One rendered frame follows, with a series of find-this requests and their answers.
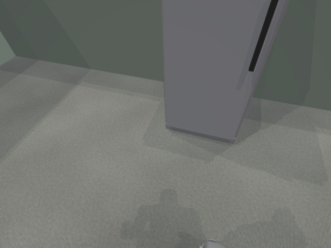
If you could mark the handle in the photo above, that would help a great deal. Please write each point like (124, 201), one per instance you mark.
(263, 33)

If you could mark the fridge door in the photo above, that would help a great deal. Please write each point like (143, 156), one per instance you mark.
(208, 48)

